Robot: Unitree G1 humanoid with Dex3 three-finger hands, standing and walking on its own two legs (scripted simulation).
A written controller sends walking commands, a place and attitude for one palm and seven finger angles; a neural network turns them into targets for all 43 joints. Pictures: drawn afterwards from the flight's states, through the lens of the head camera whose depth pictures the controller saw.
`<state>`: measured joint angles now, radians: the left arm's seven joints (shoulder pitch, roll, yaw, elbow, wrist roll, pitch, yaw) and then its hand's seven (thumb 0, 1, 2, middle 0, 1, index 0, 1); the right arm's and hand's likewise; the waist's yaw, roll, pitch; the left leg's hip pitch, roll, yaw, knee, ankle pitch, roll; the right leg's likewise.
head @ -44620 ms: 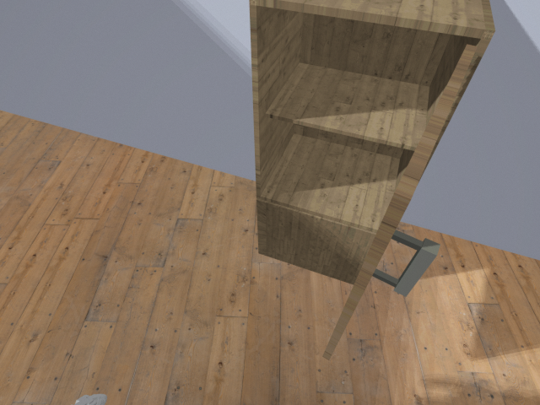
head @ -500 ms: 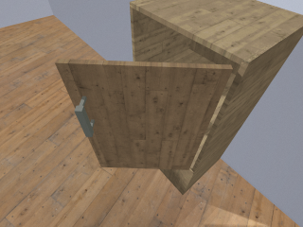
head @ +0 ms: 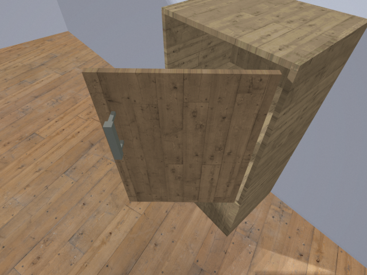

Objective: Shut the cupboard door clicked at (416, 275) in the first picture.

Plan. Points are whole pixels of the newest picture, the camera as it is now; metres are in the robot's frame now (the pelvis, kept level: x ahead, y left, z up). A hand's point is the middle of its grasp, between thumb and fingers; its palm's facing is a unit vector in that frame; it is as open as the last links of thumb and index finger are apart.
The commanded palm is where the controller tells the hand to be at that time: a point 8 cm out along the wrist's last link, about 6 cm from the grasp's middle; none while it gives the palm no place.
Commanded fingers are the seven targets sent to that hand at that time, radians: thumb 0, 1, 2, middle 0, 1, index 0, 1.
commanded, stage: come to a stop and stand still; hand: left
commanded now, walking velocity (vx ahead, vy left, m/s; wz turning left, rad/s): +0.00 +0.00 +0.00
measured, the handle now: (115, 136) +0.43 +0.21 +0.05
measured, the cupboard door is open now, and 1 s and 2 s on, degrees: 48 48 48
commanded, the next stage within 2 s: look again from close up in 0.70 s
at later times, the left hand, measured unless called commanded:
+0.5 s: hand out of the picture +0.00 +0.16 -0.17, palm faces +0.01 -0.98 -0.18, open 7.4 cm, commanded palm none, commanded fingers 0.00 0.90 0.90 -0.20 -0.30 -0.20 -0.30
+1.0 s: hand out of the picture +0.04 +0.16 -0.17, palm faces +0.02 -0.98 -0.18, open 7.4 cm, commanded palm none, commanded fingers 0.00 0.90 0.90 -0.20 -0.30 -0.20 -0.30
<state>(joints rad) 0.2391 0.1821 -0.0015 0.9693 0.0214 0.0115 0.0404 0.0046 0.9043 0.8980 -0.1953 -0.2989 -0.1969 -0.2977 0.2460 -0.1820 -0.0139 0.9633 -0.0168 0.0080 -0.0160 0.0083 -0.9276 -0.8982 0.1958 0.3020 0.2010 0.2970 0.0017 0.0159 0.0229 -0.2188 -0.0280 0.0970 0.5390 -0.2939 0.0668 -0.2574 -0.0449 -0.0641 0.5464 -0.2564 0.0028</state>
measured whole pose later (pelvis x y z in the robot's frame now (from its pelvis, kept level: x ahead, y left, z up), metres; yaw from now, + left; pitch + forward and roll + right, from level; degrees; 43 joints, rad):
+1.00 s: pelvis +0.04 -0.01 +0.01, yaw +0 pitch -1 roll +0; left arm 0.27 0.15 -0.02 1.11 0.01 -0.01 0.04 0.01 0.92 0.90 -0.19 -0.30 -0.20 -0.30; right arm 0.26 -0.14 0.02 1.15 -0.01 -0.02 -0.03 0.01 -0.92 -0.90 0.20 0.30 0.20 0.30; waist 0.01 -0.01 0.05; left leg -0.11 -0.03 0.08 0.39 -0.27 0.05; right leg -0.16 -0.04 -0.07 0.43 -0.25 0.00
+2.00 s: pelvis -0.02 -0.02 +0.00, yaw +1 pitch -1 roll +0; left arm 0.21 0.18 0.03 1.00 0.03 0.03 0.03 0.00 0.92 0.90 -0.20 -0.30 -0.20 -0.30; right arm 0.25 -0.15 -0.03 1.06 -0.03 0.02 -0.01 0.01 -0.92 -0.90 0.20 0.30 0.20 0.30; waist 0.01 -0.03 0.04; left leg -0.24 -0.01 0.06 0.54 -0.28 0.03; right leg -0.29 -0.02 -0.09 0.56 -0.30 -0.03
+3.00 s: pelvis +0.03 +0.00 +0.01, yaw +1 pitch -2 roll +0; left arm 0.27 0.15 -0.01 1.10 0.01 -0.01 0.04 0.01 0.91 0.90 -0.19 -0.30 -0.20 -0.30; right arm 0.27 -0.15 0.02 1.13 -0.01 -0.03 -0.04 0.01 -0.91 -0.90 0.20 0.30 0.20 0.30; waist 0.01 0.00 0.05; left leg -0.10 -0.05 0.05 0.41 -0.28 0.06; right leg -0.16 -0.02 -0.03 0.44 -0.26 0.01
